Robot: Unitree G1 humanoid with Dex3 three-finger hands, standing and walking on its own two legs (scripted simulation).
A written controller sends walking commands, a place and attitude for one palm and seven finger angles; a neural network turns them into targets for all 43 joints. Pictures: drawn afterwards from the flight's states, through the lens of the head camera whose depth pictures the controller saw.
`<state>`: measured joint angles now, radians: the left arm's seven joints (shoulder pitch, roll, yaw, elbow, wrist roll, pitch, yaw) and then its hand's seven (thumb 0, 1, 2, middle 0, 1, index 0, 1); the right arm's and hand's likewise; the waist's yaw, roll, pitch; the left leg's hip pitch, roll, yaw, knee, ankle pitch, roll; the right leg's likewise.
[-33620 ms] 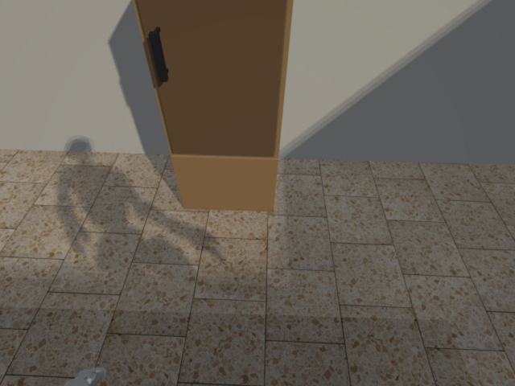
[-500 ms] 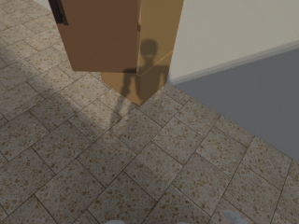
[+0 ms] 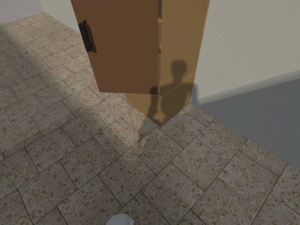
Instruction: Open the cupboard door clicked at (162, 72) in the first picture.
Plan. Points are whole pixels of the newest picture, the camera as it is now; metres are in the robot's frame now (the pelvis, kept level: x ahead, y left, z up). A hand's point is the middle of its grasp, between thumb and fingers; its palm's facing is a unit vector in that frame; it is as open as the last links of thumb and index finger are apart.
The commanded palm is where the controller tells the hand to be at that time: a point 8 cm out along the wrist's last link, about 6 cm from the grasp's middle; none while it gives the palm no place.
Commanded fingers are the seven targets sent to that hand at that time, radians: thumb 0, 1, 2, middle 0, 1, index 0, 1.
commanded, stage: take the last steps up to it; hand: left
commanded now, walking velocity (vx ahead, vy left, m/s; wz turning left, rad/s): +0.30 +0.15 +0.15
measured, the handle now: (86, 36) +0.97 +0.38 +0.03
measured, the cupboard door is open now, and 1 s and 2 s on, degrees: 41 41 41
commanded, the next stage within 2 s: come to a stop and stand still in 0.92 s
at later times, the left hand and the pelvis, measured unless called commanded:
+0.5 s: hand (61, 210) +0.19 +0.31 -0.17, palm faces +0.11 -0.97 -0.20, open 7.4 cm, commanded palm none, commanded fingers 0.00 0.90 0.90 -0.20 -0.30 -0.20 -0.30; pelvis +0.15 +0.12 -0.01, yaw +2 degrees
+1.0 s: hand (80, 158) +0.38 +0.30 -0.17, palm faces +0.08 -0.97 -0.22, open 7.1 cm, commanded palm none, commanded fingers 0.00 0.90 0.90 -0.20 -0.30 -0.20 -0.30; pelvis +0.33 +0.11 +0.00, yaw +1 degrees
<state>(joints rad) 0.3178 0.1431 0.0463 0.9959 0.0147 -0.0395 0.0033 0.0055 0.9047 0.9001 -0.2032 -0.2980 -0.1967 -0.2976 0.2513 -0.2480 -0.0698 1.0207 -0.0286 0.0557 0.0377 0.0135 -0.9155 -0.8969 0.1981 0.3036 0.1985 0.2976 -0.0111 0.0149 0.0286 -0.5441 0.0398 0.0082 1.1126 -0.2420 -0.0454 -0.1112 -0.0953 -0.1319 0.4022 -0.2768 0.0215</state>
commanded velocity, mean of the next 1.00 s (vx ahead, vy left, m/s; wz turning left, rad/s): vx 0.26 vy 0.09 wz -0.02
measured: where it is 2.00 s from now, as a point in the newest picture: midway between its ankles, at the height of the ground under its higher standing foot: (138, 210)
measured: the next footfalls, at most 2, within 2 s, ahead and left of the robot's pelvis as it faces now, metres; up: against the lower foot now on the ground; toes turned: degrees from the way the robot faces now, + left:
left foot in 0.24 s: +0.19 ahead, +0.20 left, +0.00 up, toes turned +11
right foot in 0.76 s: +0.37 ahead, +0.00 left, +0.00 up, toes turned -6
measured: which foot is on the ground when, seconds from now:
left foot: up 0.00-0.22, down 0.24-0.78, up 0.80-1.00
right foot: down 0.00-0.24, up 0.26-0.74, down 0.76-1.00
